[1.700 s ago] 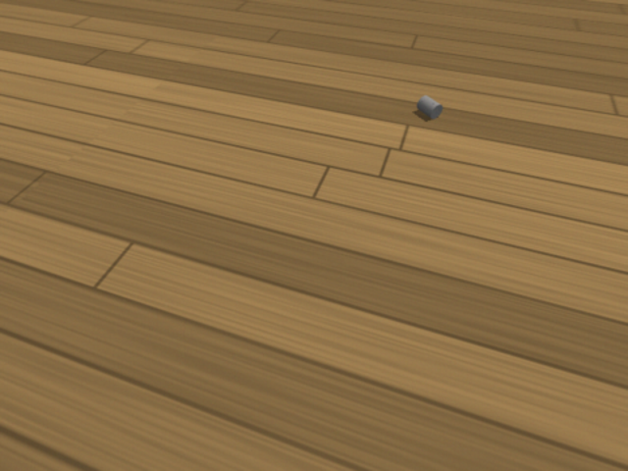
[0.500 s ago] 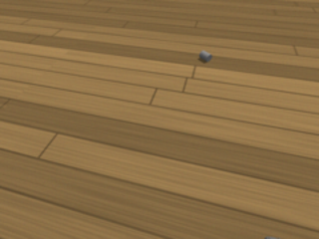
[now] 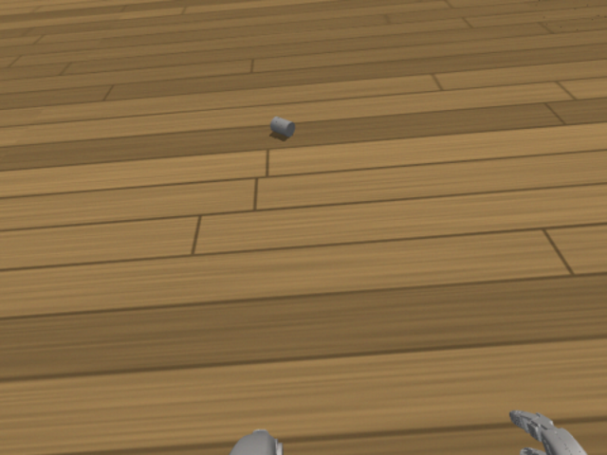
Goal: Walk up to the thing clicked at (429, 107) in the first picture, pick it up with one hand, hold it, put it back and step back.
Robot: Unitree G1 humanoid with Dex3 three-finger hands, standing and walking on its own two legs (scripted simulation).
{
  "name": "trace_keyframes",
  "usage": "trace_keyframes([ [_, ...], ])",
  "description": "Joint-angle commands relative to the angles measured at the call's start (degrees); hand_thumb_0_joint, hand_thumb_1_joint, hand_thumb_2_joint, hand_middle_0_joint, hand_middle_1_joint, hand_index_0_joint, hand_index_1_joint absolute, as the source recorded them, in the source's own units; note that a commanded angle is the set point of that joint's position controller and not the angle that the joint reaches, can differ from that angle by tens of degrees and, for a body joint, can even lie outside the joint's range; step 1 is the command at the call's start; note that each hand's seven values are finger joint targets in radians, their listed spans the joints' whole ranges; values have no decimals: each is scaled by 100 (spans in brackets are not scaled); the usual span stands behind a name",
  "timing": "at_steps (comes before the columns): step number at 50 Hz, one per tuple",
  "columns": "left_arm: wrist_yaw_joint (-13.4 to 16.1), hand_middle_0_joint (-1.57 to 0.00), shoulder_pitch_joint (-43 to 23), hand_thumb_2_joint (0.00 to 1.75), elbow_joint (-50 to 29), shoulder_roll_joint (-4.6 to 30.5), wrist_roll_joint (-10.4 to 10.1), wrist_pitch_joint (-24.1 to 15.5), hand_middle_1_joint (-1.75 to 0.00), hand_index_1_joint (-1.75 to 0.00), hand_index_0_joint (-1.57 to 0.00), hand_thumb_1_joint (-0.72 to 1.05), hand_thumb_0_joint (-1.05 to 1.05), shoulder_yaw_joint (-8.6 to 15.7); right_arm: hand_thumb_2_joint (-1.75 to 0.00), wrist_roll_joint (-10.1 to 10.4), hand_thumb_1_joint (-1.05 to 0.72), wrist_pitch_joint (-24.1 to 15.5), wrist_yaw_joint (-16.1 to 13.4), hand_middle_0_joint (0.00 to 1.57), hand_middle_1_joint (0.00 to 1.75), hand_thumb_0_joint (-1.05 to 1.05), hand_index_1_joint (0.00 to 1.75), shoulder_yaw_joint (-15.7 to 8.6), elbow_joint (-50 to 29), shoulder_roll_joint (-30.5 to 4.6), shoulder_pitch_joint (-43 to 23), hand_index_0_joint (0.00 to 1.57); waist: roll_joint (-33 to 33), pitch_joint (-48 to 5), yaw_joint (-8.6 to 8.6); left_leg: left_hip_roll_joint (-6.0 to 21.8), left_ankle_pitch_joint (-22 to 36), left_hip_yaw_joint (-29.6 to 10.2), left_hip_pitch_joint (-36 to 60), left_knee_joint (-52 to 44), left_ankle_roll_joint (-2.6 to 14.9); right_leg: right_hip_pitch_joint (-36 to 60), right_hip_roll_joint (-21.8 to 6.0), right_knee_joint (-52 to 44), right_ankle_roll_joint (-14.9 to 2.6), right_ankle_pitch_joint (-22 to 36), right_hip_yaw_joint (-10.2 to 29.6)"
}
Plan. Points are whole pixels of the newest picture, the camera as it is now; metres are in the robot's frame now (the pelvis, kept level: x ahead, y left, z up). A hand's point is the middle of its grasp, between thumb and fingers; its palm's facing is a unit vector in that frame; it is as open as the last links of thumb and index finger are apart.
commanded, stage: walk up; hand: left
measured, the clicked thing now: (282, 126) +1.96 +0.26 -0.73
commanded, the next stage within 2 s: none
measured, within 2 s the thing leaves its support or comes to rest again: neither
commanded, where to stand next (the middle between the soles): +1.45 +0.27 m, yaw -31 degrees
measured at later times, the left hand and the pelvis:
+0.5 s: hand (173, 262) +0.50 +0.32 -0.12, palm faces -0.31 -0.85 -0.41, open 7.4 cm; pelvis +0.29 +0.08 +0.00, yaw -13 degrees
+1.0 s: hand (173, 213) +0.67 +0.37 -0.15, palm faces -0.32 -0.83 -0.46, open 7.4 cm; pelvis +0.56 +0.10 -0.02, yaw -20 degrees
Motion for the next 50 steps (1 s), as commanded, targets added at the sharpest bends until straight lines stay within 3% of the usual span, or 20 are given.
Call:
trace_keyframes([
  [1,173,-20,-639,90,-770,2072,-33,-387,-30,-30,-20,90,0,560,-90,-70,-90,-66,14,20,30,0,30,-403,-715,-1105,-497,20,-915,266,-252,208,704,-173,105,-1082,-127,-782,-1177,-1592,-843,-1341,1263],
  [5,201,-20,-597,90,-722,2064,9,-405,-30,-30,-20,90,0,518,-90,-36,-90,-140,21,20,30,0,30,-463,-790,-974,-516,20,-883,125,-330,121,1157,7,1289,-1753,2,-1098,-1228,-1249,-779,-713,1094],
  [7,249,-20,-639,90,-703,2051,16,-375,-30,-30,-20,90,0,487,-90,-39,-90,-178,-21,20,30,0,30,-529,-654,-984,5,20,-911,-50,-572,-76,588,180,1860,-2015,60,-932,-1264,-420,-745,369,1048],
  [8,260,-20,-650,90,-722,1940,31,-369,-30,-30,-20,90,0,444,-90,-57,-90,-207,-73,20,30,0,30,-625,-452,-1146,705,20,-495,-399,-948,-199,292,178,2755,-2205,190,-1078,-1071,799,-593,1107,872],
  [9,266,-20,-366,90,-710,1606,27,-345,-30,-30,-20,90,0,340,-90,-105,-90,-274,-179,20,30,0,30,-769,-219,-1450,1559,20,487,-855,-1291,11,-633,-309,4013,-2604,507,-1829,-568,2828,-359,1159,472],
  [10,274,-20,-104,90,-744,926,-44,-343,-30,-30,-20,90,0,132,-90,-195,-90,-342,-290,20,30,0,30,-902,-183,-1860,2039,20,1904,-1034,-1333,1458,-1682,-2450,4735,-3313,747,-3248,202,4432,-129,-1329,262],
  [11,392,-20,304,90,-641,1234,-160,-338,-30,-30,-20,90,0,133,-90,42,-90,-361,-293,20,30,0,30,-926,-351,-2149,1385,20,1741,-1153,-850,1924,-2329,-4035,4320,-4354,1106,-3514,131,5153,-296,-1279,592],
  [12,401,-20,68,90,-493,1546,-117,-372,-30,-30,-20,90,0,130,-90,89,-90,-328,-314,20,30,0,30,-921,-505,-1900,793,20,851,-752,-703,1827,-2585,-3486,3533,-4464,1106,-3363,-289,5238,-283,-772,663],
  [14,285,-20,-107,90,-318,1755,-187,-362,-30,-30,-20,90,0,258,-90,21,-90,-342,-340,20,30,0,30,-744,-637,-1377,518,20,302,-548,-580,1228,-1100,-1712,3181,-3884,1026,-3038,-621,4375,-175,-148,541],
  [16,207,-20,-257,90,-308,1589,-192,-287,-30,-30,-20,90,0,273,-90,20,-90,-396,-376,20,30,0,30,-636,-515,-1154,776,20,376,-421,-579,1030,501,-890,2989,-3836,1060,-2781,-653,3855,-45,-171,409],
  [20,99,-20,-933,90,-618,1305,-126,-189,-30,-30,-20,90,0,203,-90,-49,-90,-395,-381,20,30,0,30,-629,-582,-1209,813,20,326,-61,-615,1094,1309,-202,3006,-3960,1350,-2841,-728,2486,74,-177,83],
  [26,39,-20,-1309,90,-661,1225,-103,-135,-30,-30,-20,90,0,303,-90,-84,-90,-277,-314,20,30,0,30,-598,-711,-1250,707,20,59,26,-506,837,700,463,2084,-3779,898,-1166,-474,1275,-123,952,-523],
  [29,144,-20,-300,90,-392,1407,-58,-160,-30,-30,-20,90,0,446,-90,-71,-90,-214,-351,20,30,0,30,-535,-785,-1131,670,20,-753,-619,122,390,2076,1023,1944,-1725,638,572,-190,583,-310,840,-697],
  [30,230,-20,444,90,-236,1769,-8,-204,-30,-30,-20,90,0,615,-90,-84,-90,-211,-353,20,30,0,30,-437,-818,-888,952,20,-1374,-1068,445,5,1331,974,1065,-232,488,1759,-550,307,-449,66,121],
  [31,333,-20,693,90,-350,2262,26,-230,-30,-30,-20,90,0,742,-90,-66,-90,-202,-364,20,30,0,30,-285,-865,-483,1462,20,-2324,-1310,320,-491,-1642,746,-264,1019,258,2579,-2180,-2,-932,-229,2681],
  [32,374,-20,530,90,-425,2426,-74,-205,-30,-30,-20,90,0,741,-90,-28,-90,-136,-381,20,30,0,30,-439,-800,-1194,1219,20,-1616,-1312,376,-577,-1819,-221,-930,1654,205,2451,-2573,-544,-1532,-720,4222],
  [35,476,-20,-205,90,-693,2014,-160,-253,-30,-30,-20,90,0,601,-90,5,-90,-113,-420,20,30,0,30,-466,-667,-1212,839,20,-768,-398,-13,34,-823,-556,-785,1623,121,1042,-2048,-496,-1309,882,2463],
  [38,450,-20,-486,90,-796,1796,-89,-375,-30,-30,-20,90,0,508,-90,-85,-90,27,-276,20,30,0,30,-495,-504,-1055,1117,20,-941,-56,-399,137,-530,-370,89,786,63,-472,-1535,-611,-1105,1010,1330],
  [45,462,-20,-329,90,-772,2159,57,-521,-30,-30,-20,90,0,591,-90,-164,-90,69,20,20,30,0,30,-598,-847,-957,102,20,-1231,185,-252,350,449,-165,346,-833,28,-1350,-1469,-820,-1031,-1116,1132],
  [50,507,-20,-665,90,-730,2097,141,-448,-30,-30,-20,90,0,503,-90,-165,-90,5,7,20,30,0,30,-806,-479,-1137,1012,20,-811,-212,-972,-157,-131,394,2655,-1597,244,-2330,-1310,649,-696,-257,637],
])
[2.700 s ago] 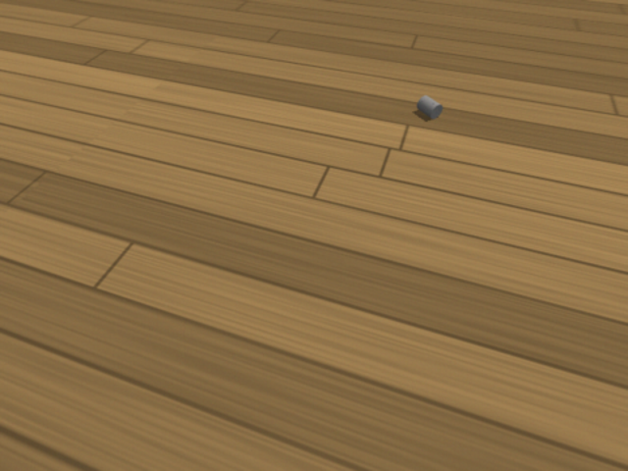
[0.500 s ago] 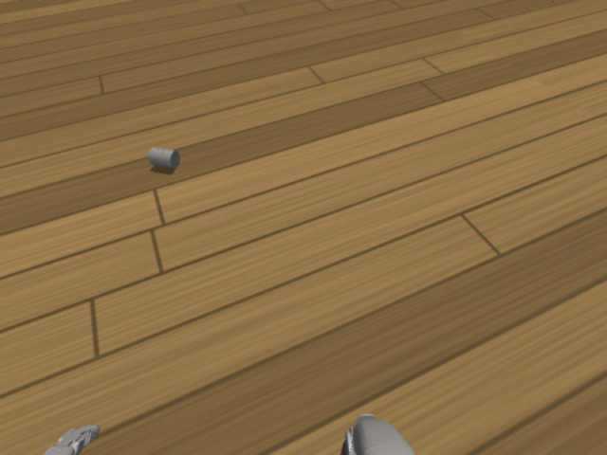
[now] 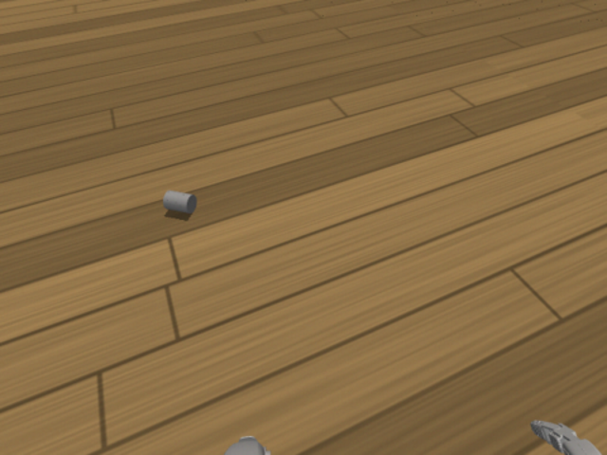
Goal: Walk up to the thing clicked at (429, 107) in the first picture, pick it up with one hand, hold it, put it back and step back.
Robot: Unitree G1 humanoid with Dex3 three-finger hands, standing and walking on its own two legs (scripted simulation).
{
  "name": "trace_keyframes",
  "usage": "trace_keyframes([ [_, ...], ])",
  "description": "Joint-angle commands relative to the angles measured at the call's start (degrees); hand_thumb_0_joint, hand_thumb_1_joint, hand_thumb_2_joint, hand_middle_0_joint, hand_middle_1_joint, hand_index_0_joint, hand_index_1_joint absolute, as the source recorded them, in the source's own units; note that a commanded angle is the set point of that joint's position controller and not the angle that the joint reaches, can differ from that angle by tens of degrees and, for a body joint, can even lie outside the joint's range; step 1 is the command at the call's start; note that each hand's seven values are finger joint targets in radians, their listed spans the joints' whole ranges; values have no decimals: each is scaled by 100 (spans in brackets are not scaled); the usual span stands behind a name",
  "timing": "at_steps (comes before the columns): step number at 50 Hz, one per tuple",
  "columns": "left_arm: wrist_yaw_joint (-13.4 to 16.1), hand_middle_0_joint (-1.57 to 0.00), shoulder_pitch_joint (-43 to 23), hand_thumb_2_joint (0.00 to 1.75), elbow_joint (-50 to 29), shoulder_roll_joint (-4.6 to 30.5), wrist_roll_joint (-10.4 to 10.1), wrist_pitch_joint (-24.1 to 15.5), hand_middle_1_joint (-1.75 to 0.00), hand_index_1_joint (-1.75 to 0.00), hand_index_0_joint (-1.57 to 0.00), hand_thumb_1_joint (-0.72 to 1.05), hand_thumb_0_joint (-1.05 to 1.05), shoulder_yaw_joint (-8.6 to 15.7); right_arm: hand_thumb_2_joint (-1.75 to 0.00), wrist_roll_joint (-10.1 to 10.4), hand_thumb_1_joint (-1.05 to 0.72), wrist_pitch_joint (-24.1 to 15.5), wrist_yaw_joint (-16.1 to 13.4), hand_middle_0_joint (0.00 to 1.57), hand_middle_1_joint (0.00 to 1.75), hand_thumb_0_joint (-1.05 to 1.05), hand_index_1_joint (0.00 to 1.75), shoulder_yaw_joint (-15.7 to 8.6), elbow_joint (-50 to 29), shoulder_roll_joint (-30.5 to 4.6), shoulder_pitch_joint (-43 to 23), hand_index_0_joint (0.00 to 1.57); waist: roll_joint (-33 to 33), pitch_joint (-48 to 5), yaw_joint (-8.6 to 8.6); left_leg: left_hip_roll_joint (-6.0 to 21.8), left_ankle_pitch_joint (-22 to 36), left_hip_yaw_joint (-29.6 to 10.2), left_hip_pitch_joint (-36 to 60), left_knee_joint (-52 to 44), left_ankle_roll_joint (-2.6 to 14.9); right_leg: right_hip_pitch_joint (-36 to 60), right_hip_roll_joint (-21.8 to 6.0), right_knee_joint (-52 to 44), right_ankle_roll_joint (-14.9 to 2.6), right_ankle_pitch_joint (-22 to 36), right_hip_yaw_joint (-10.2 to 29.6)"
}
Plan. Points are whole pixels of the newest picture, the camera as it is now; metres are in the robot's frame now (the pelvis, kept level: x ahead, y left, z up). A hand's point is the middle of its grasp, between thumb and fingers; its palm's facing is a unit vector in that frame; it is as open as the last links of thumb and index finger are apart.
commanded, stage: walk up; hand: left
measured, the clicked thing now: (180, 201) +1.27 +0.62 -0.71
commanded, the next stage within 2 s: none
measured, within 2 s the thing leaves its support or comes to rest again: neither
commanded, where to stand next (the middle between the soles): +0.78 +0.46 m, yaw -12 degrees
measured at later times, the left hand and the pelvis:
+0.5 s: hand (103, 328) +0.35 +0.37 -0.11, palm faces -0.11 -0.86 -0.50, open 7.4 cm; pelvis +0.20 +0.10 -0.01, yaw -6 degrees
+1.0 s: hand (55, 276) +0.47 +0.53 -0.13, palm faces -0.20 -0.85 -0.48, open 7.4 cm; pelvis +0.37 +0.24 +0.00, yaw -9 degrees
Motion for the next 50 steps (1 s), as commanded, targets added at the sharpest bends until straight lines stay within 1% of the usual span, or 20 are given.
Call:
trace_keyframes([
  [1,207,-20,-658,90,-595,1411,34,-170,-30,-30,-20,90,0,342,-90,-32,-90,-208,-118,20,30,0,30,-557,57,-1297,1379,20,256,-582,-1187,-508,-978,233,3513,-638,323,-2562,-541,1412,-756,1169,158],
  [2,195,-20,-237,90,-585,762,-73,-154,-30,-30,-20,90,0,153,-90,-110,-90,-278,-222,20,30,0,30,-644,50,-1703,1815,20,1926,-717,-1290,706,-2087,-1711,3910,-1982,572,-3377,335,3302,-400,-342,-120],
  [3,324,-20,-236,90,-535,1013,-198,-121,-30,-30,-20,90,0,170,-90,79,-90,-287,-288,20,30,0,30,-660,-104,-2032,1277,20,1990,-573,-949,1482,-2399,-3460,3408,-2915,964,-3835,508,3998,-469,-811,154],
  [5,296,-20,-346,90,-293,1490,-203,-103,-30,-30,-20,90,0,211,-90,155,-90,-251,-349,20,30,0,30,-544,-350,-1521,509,20,388,-186,-581,1200,-2208,-2196,2448,-2675,941,-3392,-46,3832,-479,43,491],
  [8,194,-20,36,90,32,1412,-243,-69,-30,-30,-20,90,0,270,-90,151,-90,-332,-406,20,30,0,30,-341,-346,-1166,411,20,569,-223,-355,721,-130,-908,2414,-2245,1031,-2784,-314,2837,-345,351,208],
  [13,127,-20,-493,90,-221,1115,-202,0,-30,-30,-20,90,0,238,-90,34,-90,-284,-377,20,30,0,30,-273,-426,-1137,492,20,594,-74,-433,763,453,-402,2250,-2395,1458,-2217,-257,1400,-232,503,-356],
  [17,105,-20,-534,90,-254,1041,-174,-6,-30,-30,-20,90,0,301,-90,9,-90,-177,-334,20,30,0,30,-222,-572,-1064,243,20,106,15,-252,463,175,88,1478,-2015,1151,-917,17,406,-318,1290,-590],
  [19,165,-20,7,90,-107,1133,-164,-17,-30,-30,-20,90,0,402,-90,31,-90,-123,-311,20,30,0,30,-163,-678,-949,111,20,-363,-217,128,204,635,443,792,-1060,810,503,212,-95,-415,1687,-749],
  [20,228,-20,489,90,-42,1364,-137,-25,-30,-30,-20,90,0,525,-90,61,-90,-149,-314,20,30,0,30,-83,-705,-735,190,20,-750,-522,436,-52,749,592,325,-161,542,1409,45,-293,-573,1288,-295],
  [21,307,-20,950,90,-70,1789,-74,-62,-30,-30,-20,90,0,659,-90,61,-90,-159,-330,20,30,0,30,-11,-731,-514,469,20,-1805,-835,622,-611,-833,781,-493,1546,226,2111,-1149,-1119,-1005,318,1558],
  [22,362,-20,705,90,-326,2078,-102,-84,-30,-30,-20,90,0,651,-90,50,-90,-82,-335,20,30,0,30,-30,-698,-688,819,20,-1526,-962,375,-890,-2170,26,-1090,2409,-21,2099,-2433,-1736,-1548,-303,3801],
  [23,411,-20,300,90,-393,2054,-193,-37,-30,-30,-20,90,0,609,-90,-22,-90,16,-394,20,30,0,30,-185,-604,-1188,529,20,-854,-669,323,-557,-2129,-397,-1215,2862,-16,1421,-2597,-1789,-2016,-924,4072],
  [28,362,-20,-443,90,-532,1657,-111,-110,-30,-30,-20,90,0,496,-90,10,-90,75,-283,20,30,0,30,-232,-161,-1068,790,20,-938,110,-182,-112,-1026,-433,-495,2269,-18,-398,-1437,-1594,-1394,239,1337],
  [36,327,-20,-613,90,-522,2049,34,-161,-30,-30,-20,90,0,592,-90,-16,-90,88,-75,20,30,0,30,-362,-269,-931,234,20,-1367,47,-223,-107,-612,322,720,525,15,-1636,-1108,-1195,-1257,-647,553],
  [39,363,-20,-1056,90,-553,1750,95,-48,-30,-30,-20,90,0,487,-90,-52,-90,50,-159,20,30,0,30,-521,136,-1097,1455,20,-396,-404,-1038,-528,-965,626,2586,-245,103,-2495,-826,635,-892,-456,35],
  [40,350,-20,-687,90,-497,1162,57,7,-30,-30,-20,90,0,292,-90,-118,-90,-5,-239,20,30,0,30,-621,233,-1441,1916,20,1140,-419,-1210,-147,-2280,-453,2941,-1455,298,-3008,-155,2697,-604,-266,-456],
  [41,408,-20,-706,90,-635,900,-124,13,-30,-30,-20,90,0,189,-90,-68,-90,-69,-296,20,30,0,30,-650,-18,-1984,1562,20,2158,-72,-1059,1158,-3005,-3090,2769,-2846,738,-4234,683,3690,-351,-1073,-332],
  [42,492,-20,-792,90,-499,1273,-98,-11,-30,-30,-20,90,0,209,-90,76,-90,-68,-327,20,30,0,30,-694,-113,-2209,1025,20,1584,90,-788,1549,-3493,-3771,2119,-3127,1375,-3924,151,4117,-506,-888,256],
  [46,344,-20,-199,90,104,1525,-217,-77,-30,-30,-20,90,0,283,-90,68,-90,-109,-416,20,30,0,30,-339,-325,-1360,356,20,897,207,-319,696,-1514,-1263,1640,-2060,1314,-2902,-341,2711,-362,-133,-55],
  [50,290,-20,-347,90,-59,1291,-170,-72,-30,-30,-20,90,0,284,-90,-34,-90,-79,-368,20,30,0,30,-270,-401,-1247,585,20,722,54,-414,738,-5,-902,1654,-1912,1617,-2035,-162,1519,-266,-122,-506],
])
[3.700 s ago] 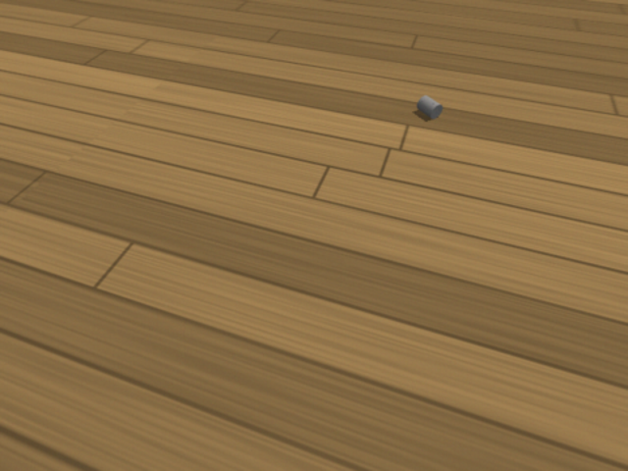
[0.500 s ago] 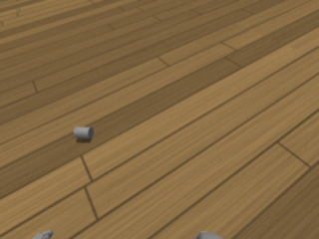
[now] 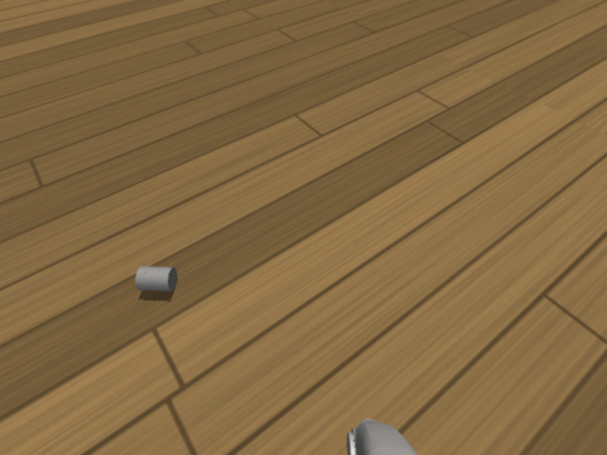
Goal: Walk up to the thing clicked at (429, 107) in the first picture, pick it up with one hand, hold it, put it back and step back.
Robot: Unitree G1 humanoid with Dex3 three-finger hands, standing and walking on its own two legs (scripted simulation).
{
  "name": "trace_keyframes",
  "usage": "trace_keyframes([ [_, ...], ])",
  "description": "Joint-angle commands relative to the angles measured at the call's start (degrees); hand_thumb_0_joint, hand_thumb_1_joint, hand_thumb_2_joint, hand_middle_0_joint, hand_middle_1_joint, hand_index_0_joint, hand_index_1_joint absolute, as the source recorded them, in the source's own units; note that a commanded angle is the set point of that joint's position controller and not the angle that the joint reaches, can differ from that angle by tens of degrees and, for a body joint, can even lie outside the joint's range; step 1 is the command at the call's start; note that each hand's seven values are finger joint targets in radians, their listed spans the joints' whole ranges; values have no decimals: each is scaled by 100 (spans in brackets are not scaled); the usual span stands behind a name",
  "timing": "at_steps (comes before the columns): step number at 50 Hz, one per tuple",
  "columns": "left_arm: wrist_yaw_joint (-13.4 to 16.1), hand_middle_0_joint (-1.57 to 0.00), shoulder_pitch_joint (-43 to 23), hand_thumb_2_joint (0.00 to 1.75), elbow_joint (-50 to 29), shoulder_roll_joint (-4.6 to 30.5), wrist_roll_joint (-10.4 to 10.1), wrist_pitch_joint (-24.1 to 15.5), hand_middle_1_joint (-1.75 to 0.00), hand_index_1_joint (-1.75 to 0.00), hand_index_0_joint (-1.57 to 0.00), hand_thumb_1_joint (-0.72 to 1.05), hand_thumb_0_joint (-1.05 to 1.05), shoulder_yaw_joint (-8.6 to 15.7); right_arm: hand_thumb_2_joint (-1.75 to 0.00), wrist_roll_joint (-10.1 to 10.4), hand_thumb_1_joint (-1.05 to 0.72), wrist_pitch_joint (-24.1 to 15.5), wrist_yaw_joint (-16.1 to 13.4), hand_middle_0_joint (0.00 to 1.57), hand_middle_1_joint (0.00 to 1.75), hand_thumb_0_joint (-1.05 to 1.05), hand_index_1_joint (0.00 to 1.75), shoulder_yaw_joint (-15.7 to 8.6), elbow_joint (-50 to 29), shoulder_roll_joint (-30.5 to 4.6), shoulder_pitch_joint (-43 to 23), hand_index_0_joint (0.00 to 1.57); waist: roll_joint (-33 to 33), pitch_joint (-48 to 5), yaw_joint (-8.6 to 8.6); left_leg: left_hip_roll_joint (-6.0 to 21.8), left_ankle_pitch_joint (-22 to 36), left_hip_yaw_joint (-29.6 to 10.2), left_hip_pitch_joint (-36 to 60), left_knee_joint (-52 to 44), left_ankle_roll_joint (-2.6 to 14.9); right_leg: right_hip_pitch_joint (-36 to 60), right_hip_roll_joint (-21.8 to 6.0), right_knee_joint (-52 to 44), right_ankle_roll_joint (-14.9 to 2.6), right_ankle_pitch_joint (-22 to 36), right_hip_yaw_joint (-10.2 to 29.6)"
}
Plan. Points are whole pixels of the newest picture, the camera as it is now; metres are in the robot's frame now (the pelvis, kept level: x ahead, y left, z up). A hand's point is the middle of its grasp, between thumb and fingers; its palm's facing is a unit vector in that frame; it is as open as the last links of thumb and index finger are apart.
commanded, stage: walk up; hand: left
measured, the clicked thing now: (156, 278) +0.83 +0.51 -0.71
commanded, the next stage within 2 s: none
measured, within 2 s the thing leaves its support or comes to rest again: neither
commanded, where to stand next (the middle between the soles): +0.38 +0.28 m, yaw -3 degrees
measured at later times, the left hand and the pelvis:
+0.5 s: hand out of the picture +0.16 +0.48 -0.13, palm faces -0.03 -0.82 -0.57, open 7.4 cm; pelvis +0.13 +0.15 -0.02, yaw +0 degrees
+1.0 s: hand out of the picture +0.33 +0.55 -0.11, palm faces -0.03 -0.85 -0.53, open 7.4 cm; pelvis +0.26 +0.26 +0.00, yaw +0 degrees
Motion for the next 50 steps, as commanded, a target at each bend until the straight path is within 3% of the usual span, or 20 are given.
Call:
trace_keyframes([
  [1,76,-20,220,90,-440,1110,-32,-195,-30,-30,-20,90,0,342,-90,-41,-90,-118,-70,20,30,0,30,-353,-572,-1432,-48,20,1021,-276,99,1269,988,-1546,396,-1670,1389,306,-48,-1147,-9,280,-85],
  [4,150,-20,1263,90,-184,1204,-14,-232,-30,-30,-20,90,0,506,-90,16,-90,-41,-38,20,30,0,30,-207,-866,-1109,-609,20,246,-686,848,673,812,-678,-978,-237,814,2792,145,-2488,-70,1583,-23],
  [5,223,-20,1718,90,-187,1626,60,-234,-30,-30,-20,90,0,676,-90,55,-90,-58,-36,20,30,0,30,-130,-944,-847,-456,20,-685,-896,1125,219,517,-289,-1729,1163,414,3589,-455,-3167,-292,620,1145],
  [6,293,-20,1707,90,-409,2024,95,-259,-30,-30,-20,90,0,709,-90,57,-90,-12,-66,20,30,0,30,-67,-941,-672,-81,20,-1283,-1029,927,-335,-1324,-626,-2464,2503,93,3782,-2056,-4065,-730,-371,3800],
  [7,339,-20,1127,90,-615,2104,41,-220,-30,-30,-20,90,0,660,-90,-21,-90,121,-128,20,30,0,30,-253,-851,-1231,-122,20,-293,-800,768,-136,-1312,-1305,-2566,2996,-18,3052,-2517,-4450,-1250,-1612,4584],
  [8,358,-20,729,90,-705,2066,-10,-208,-30,-30,-20,90,0,649,-90,-47,-90,177,-151,20,30,0,30,-347,-768,-1443,-196,20,-137,-385,598,206,-1100,-1489,-2625,3086,-74,2510,-2470,-4435,-1472,-1975,4230],
  [12,276,-20,318,90,-819,1591,49,-246,-30,-30,-20,90,0,557,-90,-31,-90,175,-57,20,30,0,30,-385,-292,-1389,283,20,-480,-84,270,357,-223,-1312,-1966,2776,-190,1539,-1514,-3914,-1033,-365,2054],
  [21,236,-20,428,90,-874,1960,142,-250,-30,-30,-20,90,0,684,-90,-6,-90,138,134,20,30,0,30,-440,-585,-1184,-524,20,-980,-354,427,403,-289,-549,-964,924,-190,1066,-1231,-3061,-1061,710,1030],
  [24,259,-20,-61,90,-939,1728,152,-112,-30,-30,-20,90,0,565,-90,-36,-90,99,67,20,30,0,30,-571,-203,-1272,574,20,-222,-743,-363,-94,-237,-57,995,-70,-80,-27,-881,-1420,-668,604,391],
  [25,247,-20,182,90,-922,1163,159,-53,-30,-30,-20,90,0,378,-90,-112,-90,62,6,20,30,0,30,-670,-67,-1585,1158,20,1218,-763,-640,118,-1149,-980,1516,-970,94,-654,-389,401,-352,543,-75],
  [26,297,-20,20,90,-1115,849,18,-67,-30,-30,-20,90,0,255,-90,-38,-90,4,-41,20,30,0,30,-726,-297,-2217,990,20,2655,-418,-603,1559,-1889,-3871,1471,-2445,588,-2146,597,1331,-45,-1086,-138],
  [27,384,-20,-256,90,-972,1246,77,-73,-30,-30,-20,90,0,293,-90,77,-90,1,-62,20,30,0,30,-779,-362,-2490,533,20,2000,-199,-414,2039,-2623,-4722,749,-2807,1241,-1961,62,1787,-172,-944,536],
  [31,198,-20,568,90,-306,1470,-79,-117,-30,-30,-20,90,0,372,-90,83,-90,-79,-180,20,30,0,30,-440,-599,-1648,-239,20,1309,53,201,1055,-1086,-2295,253,-1820,1012,-1063,-435,811,-56,171,312],
  [37,136,-20,297,90,-568,1108,-3,-163,-30,-30,-20,90,0,361,-90,-8,-90,-68,-142,20,30,0,30,-322,-700,-1414,135,20,925,-166,65,1161,1301,-1847,449,-1486,1421,35,-101,-909,3,191,-98],
  [40,213,-20,1101,90,-480,990,-29,-220,-30,-30,-20,90,0,412,-90,13,-90,7,-122,20,30,0,30,-222,-979,-1245,-388,20,561,-446,670,678,2227,-1015,-169,-362,1004,1881,189,-2571,-61,1425,-262],
  [41,291,-20,1564,90,-403,1308,33,-240,-30,-30,-20,90,0,553,-90,95,-90,-21,-123,20,30,0,30,-129,-1048,-962,-337,20,-63,-748,993,344,2357,-731,-742,712,608,2915,-6,-2936,-161,1595,289],
  [42,360,-20,1777,90,-534,1760,115,-259,-30,-30,-20,90,0,684,-90,176,-90,-38,-146,20,30,0,30,-16,-1093,-589,54,20,-1348,-1057,1030,-184,139,-525,-1709,2081,164,3670,-1471,-3456,-520,1343,2533],
  [43,372,-20,1295,90,-780,1997,80,-213,-30,-30,-20,90,0,655,-90,133,-90,74,-217,20,30,0,30,-114,-993,-945,271,20,-750,-985,761,-451,-1372,-1085,-2254,2654,35,3344,-2393,-4057,-1100,72,4241],
  [44,384,-20,974,90,-866,1967,-1,-176,-30,-30,-20,90,0,634,-90,57,-90,178,-285,20,30,0,30,-270,-887,-1323,152,20,-258,-754,650,-154,-1381,-1390,-2214,3208,3,2823,-2602,-4128,-1477,-504,4252],
  [50,174,-20,-39,90,-1125,1245,120,-158,-30,-30,-20,90,0,425,-90,176,-90,134,-275,20,30,0,30,-223,-167,-1041,611,20,-842,-168,188,-12,-287,-1076,-952,2129,-199,898,-1174,-3530,-961,1209,1081],
])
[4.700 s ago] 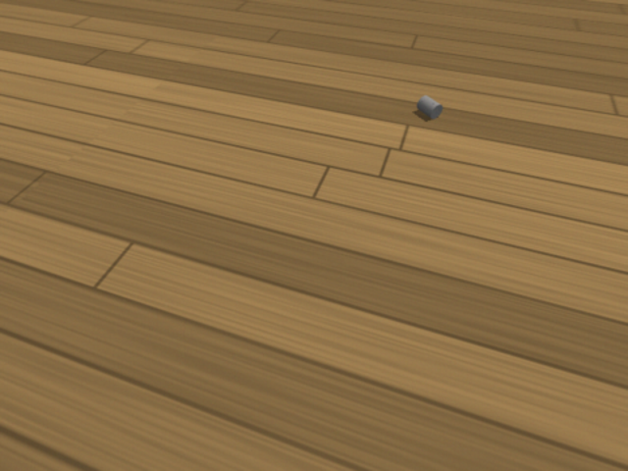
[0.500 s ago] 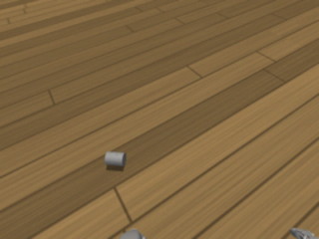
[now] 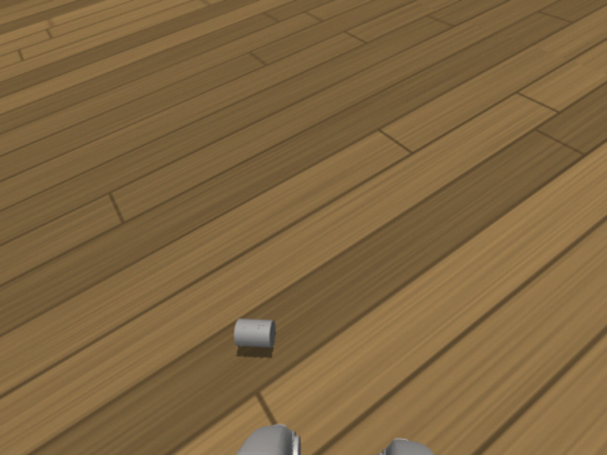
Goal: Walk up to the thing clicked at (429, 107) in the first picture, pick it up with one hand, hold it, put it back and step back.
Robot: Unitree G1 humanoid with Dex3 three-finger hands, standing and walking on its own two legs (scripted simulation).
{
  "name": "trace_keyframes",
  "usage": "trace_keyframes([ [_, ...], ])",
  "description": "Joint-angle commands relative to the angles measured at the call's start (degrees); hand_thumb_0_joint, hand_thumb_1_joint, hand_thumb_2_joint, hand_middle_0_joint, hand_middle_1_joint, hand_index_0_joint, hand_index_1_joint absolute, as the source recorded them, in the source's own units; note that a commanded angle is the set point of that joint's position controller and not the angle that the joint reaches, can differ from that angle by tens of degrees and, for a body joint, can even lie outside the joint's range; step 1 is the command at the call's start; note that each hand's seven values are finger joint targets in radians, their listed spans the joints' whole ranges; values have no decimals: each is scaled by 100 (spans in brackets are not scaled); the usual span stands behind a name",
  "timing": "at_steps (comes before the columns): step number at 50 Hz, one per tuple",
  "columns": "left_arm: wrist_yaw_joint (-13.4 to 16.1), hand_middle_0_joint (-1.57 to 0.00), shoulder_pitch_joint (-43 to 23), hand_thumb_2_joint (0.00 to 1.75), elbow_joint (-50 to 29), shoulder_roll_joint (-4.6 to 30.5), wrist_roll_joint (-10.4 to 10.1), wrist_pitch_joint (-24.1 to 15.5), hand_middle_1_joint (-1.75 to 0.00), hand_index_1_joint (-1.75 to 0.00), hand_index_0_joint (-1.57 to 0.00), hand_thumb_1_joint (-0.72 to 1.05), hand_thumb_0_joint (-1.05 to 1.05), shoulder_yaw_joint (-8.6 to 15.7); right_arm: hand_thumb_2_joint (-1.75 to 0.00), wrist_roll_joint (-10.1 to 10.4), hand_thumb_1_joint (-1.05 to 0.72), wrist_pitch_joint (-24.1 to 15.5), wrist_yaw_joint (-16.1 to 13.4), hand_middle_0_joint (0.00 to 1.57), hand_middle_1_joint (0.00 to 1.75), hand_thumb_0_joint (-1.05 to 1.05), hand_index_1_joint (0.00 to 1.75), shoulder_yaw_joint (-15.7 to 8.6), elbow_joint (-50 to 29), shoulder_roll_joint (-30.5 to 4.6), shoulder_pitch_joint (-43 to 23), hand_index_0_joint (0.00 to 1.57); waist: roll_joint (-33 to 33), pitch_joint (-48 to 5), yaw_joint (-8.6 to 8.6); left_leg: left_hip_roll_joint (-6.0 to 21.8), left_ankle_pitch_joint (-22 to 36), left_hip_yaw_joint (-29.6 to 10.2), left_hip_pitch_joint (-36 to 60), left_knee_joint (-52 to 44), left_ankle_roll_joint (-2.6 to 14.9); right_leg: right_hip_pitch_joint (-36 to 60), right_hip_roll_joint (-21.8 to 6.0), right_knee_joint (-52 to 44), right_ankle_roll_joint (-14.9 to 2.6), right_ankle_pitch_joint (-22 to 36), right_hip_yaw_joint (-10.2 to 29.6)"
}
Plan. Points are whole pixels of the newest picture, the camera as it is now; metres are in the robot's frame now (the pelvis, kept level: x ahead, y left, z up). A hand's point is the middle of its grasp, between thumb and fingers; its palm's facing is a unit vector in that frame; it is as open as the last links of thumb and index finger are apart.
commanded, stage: walk up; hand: left
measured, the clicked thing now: (255, 332) +0.57 +0.26 -0.71
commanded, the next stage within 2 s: none
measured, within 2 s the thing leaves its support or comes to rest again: neither
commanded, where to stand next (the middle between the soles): +0.12 +0.02 m, yaw -3 degrees
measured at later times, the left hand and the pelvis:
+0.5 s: hand out of the picture +0.13 +0.34 -0.16, palm faces -0.08 -0.93 -0.36, open 7.4 cm; pelvis +0.04 +0.07 -0.01, yaw -2 degrees
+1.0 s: hand out of the picture +0.16 +0.31 -0.14, palm faces -0.09 -0.94 -0.34, open 7.4 cm; pelvis +0.04 +0.05 +0.01, yaw -3 degrees
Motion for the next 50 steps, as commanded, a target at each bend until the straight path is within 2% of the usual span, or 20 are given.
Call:
trace_keyframes([
  [1,8,-20,-260,90,-443,1568,58,-63,-30,-30,-20,90,0,461,-90,113,-90,-175,-104,20,30,0,30,-332,-35,-931,518,20,-1683,-391,-100,290,312,97,460,-1105,-105,-371,-1074,-1539,-861,299,986],
  [4,-111,-20,-347,90,-332,1591,50,88,-30,-30,-20,90,0,435,-90,162,-90,-307,-152,20,30,0,30,-253,134,-848,163,20,-1968,-657,34,99,868,639,1110,-2328,-143,-383,-860,-826,-784,309,785],
  [6,-153,-20,-570,90,-316,1346,-17,267,-30,-30,-20,90,0,324,-90,117,-90,-425,-270,20,30,0,30,-292,352,-965,364,20,-1415,-775,-192,-56,1269,700,1942,-2925,-114,-973,-715,42,-548,-21,668],
  [7,-159,-20,-427,90,-277,1074,-50,357,-30,-30,-20,90,0,237,-90,56,-90,-490,-331,20,30,0,30,-302,350,-1148,291,20,-707,-722,-183,296,941,23,1890,-3514,8,-1157,-487,681,-328,-298,486],
  [8,-153,-20,-262,90,-299,840,-129,427,-30,-30,-20,90,0,176,-90,-8,-90,-582,-369,20,30,0,30,-336,181,-1652,69,20,364,-661,-62,1646,634,-2279,1418,-4384,508,-1338,164,1560,48,-805,514],
  [9,-80,-20,-348,90,-79,1270,-125,492,-30,-30,-20,90,0,302,-90,118,-90,-572,-369,20,30,0,30,-363,146,-1969,-294,20,368,-646,-119,2244,223,-3071,663,-4671,1280,-863,22,1850,46,-1726,935],
  [12,-141,-20,-252,90,261,1341,-125,507,-30,-30,-20,90,0,365,-90,36,-90,-623,-451,20,30,0,30,-236,173,-1610,-857,20,166,-580,167,1657,913,-1839,832,-4001,1030,-796,-181,1727,22,-1345,943],
  [16,-241,-20,-368,90,362,1230,-32,540,-30,-30,-20,90,0,393,-90,53,-90,-633,-501,20,30,0,30,-241,331,-1629,-645,20,580,-871,22,1631,2579,-1492,1311,-3566,1016,-441,-62,1007,23,-1322,648],
  [19,-248,-20,-290,90,404,1219,38,485,-30,-30,-20,90,0,405,-90,130,-90,-599,-540,20,30,0,30,-134,308,-1416,-825,20,186,-1051,213,1316,3216,-832,1012,-2920,661,522,-40,-447,-57,175,626],
  [20,-239,-20,-362,90,367,1485,84,454,-30,-30,-20,90,0,478,-90,179,-90,-609,-550,20,30,0,30,-78,304,-1240,-705,20,-269,-1230,168,1055,3096,-542,758,-2573,389,953,-367,-565,-216,1189,1110],
  [21,-263,-20,-615,90,282,1747,65,456,-30,-30,-20,90,0,521,-90,229,-90,-616,-565,20,30,0,30,-45,300,-1068,-707,20,-809,-1243,11,527,2189,-65,570,-2397,146,855,-778,-601,-517,1623,1764],
  [22,-303,-20,-954,90,209,1666,-5,500,-30,-30,-20,90,0,464,-90,231,-90,-615,-599,20,30,0,30,-57,413,-1033,-775,20,-973,-1200,-88,238,1436,297,1080,-2396,86,344,-961,-595,-751,1573,1807],
  [24,-319,-20,-1049,90,159,1365,-39,539,-30,-30,-20,90,0,343,-90,168,-90,-670,-587,20,30,0,30,-93,573,-1209,-708,20,-573,-1300,-120,580,1971,-80,1490,-3009,227,206,-574,-132,-380,1704,1196],
  [27,-330,-20,-806,90,340,1236,-1,597,-30,-30,-20,90,0,321,-90,127,-90,-698,-569,20,30,0,30,-102,592,-1439,-858,20,-432,-1294,39,1418,1974,-1171,1435,-3545,830,171,-154,300,-25,647,771],
  [29,-351,-20,-788,90,378,1286,19,576,-30,-30,-20,90,0,346,-90,125,-90,-672,-560,20,30,0,30,-67,593,-1433,-1037,20,-385,-1087,119,1269,1691,-911,942,-3508,656,474,-215,-104,-118,450,910],
  [32,-399,-20,-1023,90,347,1440,-4,568,-30,-30,-20,90,0,383,-90,148,-90,-616,-535,20,30,0,30,-1,679,-1216,-1228,20,-764,-775,17,463,689,10,723,-3178,185,318,-572,-924,-451,134,1573],
  [35,-412,-20,-1299,90,313,1421,12,583,-30,-30,-20,90,0,351,-90,126,-90,-587,-494,20,30,0,30,23,833,-1054,-1140,20,-1120,-663,-63,214,438,299,1144,-3081,108,-110,-700,-1381,-512,-624,1666],
  [39,-423,-20,-1295,90,352,1277,22,616,-30,-30,-20,90,0,319,-90,93,-90,-622,-463,20,30,0,30,21,979,-1138,-1042,20,-1082,-725,-16,516,459,-92,1350,-3643,209,-41,-445,-1317,-300,-832,1405],
  [46,-431,-20,-1341,90,435,1244,-33,610,-30,-30,-20,90,0,332,-90,83,-90,-670,-477,20,30,0,30,80,1154,-1125,-1036,20,-946,-937,-4,516,1659,51,1437,-3703,134,511,-461,-1268,-242,428,1333],
  [50,-428,-20,-1284,90,484,1175,-52,656,-30,-30,-20,90,0,326,-90,93,-90,-683,-505,20,30,0,30,70,1198,-1225,-1039,20,-666,-1088,48,801,2020,-193,1503,-3944,261,764,-325,-1001,-150,762,1083],
])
